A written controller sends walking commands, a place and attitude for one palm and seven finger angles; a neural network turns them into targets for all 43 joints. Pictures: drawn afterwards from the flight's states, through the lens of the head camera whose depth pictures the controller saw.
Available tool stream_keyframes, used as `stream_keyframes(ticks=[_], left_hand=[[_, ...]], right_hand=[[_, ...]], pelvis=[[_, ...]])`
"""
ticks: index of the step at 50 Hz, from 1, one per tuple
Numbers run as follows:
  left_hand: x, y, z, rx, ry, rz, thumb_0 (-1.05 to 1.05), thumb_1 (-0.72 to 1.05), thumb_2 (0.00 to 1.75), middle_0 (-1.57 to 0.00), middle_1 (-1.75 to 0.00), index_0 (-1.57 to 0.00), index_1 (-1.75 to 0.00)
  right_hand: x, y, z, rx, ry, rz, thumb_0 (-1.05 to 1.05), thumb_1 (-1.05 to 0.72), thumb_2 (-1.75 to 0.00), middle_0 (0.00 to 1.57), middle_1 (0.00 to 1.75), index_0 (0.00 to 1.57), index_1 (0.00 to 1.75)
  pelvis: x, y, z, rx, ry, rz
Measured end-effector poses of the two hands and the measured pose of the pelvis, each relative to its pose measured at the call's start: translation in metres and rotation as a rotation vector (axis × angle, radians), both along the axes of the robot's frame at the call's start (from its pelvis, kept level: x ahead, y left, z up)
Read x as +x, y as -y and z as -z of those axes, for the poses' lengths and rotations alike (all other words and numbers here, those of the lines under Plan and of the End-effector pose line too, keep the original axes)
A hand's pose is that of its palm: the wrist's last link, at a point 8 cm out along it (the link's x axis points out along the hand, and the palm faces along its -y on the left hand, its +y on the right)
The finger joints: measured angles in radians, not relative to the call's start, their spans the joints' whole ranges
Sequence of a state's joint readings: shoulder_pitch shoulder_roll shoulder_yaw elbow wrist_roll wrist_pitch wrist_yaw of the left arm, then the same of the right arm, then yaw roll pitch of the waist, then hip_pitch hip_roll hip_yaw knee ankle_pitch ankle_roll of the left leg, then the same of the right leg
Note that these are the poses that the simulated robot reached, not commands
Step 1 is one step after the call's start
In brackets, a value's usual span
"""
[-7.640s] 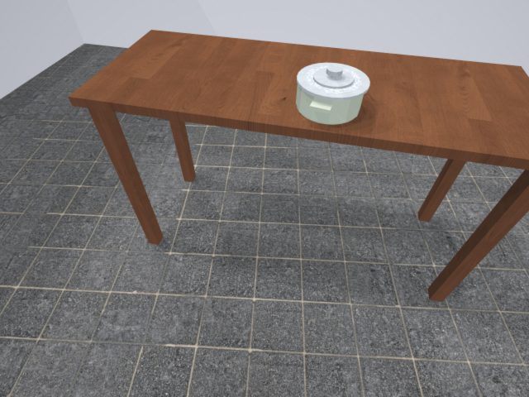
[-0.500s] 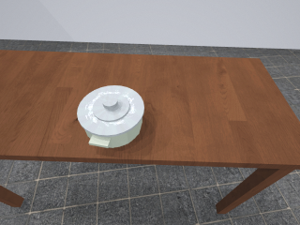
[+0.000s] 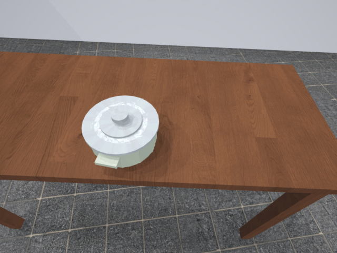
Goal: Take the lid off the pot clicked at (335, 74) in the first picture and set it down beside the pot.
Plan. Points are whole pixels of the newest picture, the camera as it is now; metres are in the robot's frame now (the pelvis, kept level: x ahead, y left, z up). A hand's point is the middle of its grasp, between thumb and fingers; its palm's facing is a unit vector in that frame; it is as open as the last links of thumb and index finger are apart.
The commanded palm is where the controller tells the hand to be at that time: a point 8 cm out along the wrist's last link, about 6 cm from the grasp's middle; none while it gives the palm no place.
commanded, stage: look again from close up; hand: left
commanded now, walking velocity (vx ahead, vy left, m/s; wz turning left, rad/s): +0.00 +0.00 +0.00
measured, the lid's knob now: (119, 115) +0.40 +0.15 +0.10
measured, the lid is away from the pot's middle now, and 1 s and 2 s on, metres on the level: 0.00 0.00 0.00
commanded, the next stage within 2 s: shuffle to correct the standing spot in 0.20 s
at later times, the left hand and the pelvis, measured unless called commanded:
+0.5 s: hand out of the picture -0.02 +0.17 -0.18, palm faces +0.02 -0.98 -0.18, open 7.4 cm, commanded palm none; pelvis -0.01 +0.00 +0.00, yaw +0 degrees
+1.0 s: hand out of the picture -0.04 +0.22 -0.18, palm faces +0.02 -0.98 -0.18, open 7.4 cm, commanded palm none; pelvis -0.07 +0.04 +0.00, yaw +1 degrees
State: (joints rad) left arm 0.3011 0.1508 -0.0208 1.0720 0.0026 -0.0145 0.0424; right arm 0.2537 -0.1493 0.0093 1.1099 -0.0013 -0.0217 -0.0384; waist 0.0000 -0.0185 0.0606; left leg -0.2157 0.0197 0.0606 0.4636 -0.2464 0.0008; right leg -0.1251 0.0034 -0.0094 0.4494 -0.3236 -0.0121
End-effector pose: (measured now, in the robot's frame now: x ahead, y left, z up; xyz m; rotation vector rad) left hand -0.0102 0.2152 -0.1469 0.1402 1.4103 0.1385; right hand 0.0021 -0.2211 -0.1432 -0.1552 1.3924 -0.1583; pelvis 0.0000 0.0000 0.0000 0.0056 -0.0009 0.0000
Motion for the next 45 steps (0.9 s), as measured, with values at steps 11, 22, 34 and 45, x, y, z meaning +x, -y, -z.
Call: stream_keyframes(ticks=[11,22,34,45], left_hand=[[-0.004,0.004,0.001,-0.01,-0.008,-0.006,0.0,0.9,0.89,-0.2,-0.3,-0.2,-0.3],[-0.01,0.002,0.002,-0.01,-0.015,-0.013,0.0,0.9,0.89,-0.2,-0.3,-0.2,-0.3],[-0.013,-0.026,0.003,0.051,0.059,0.017,0.0,0.9,0.89,-0.2,-0.3,-0.2,-0.3],[-0.018,-0.052,0.012,0.024,0.123,0.029,0.0,0.9,0.89,-0.2,-0.3,-0.2,-0.3]], right_hand=[[-0.008,-0.004,0.0,0.004,-0.024,0.004,0.01,-0.93,-0.9,0.2,0.3,0.2,0.3],[-0.012,-0.006,-0.001,-0.002,-0.025,0.015,0.01,-0.93,-0.9,0.2,0.3,0.2,0.3],[-0.003,0.003,0.004,-0.02,0.093,0.009,0.0,-0.92,-0.9,0.2,0.3,0.2,0.3],[-0.043,-0.019,-0.002,-0.04,0.088,-0.006,0.0,-0.91,-0.9,0.2,0.3,0.2,0.3]], pelvis=[[0.0,0.0,0.0,-0.002,0.001,-0.003],[-0.006,-0.002,0.0,0.0,-0.001,0.001],[-0.044,-0.007,0.009,-0.009,0.007,0.013],[-0.067,-0.032,0.013,-0.044,0.003,-0.005]])
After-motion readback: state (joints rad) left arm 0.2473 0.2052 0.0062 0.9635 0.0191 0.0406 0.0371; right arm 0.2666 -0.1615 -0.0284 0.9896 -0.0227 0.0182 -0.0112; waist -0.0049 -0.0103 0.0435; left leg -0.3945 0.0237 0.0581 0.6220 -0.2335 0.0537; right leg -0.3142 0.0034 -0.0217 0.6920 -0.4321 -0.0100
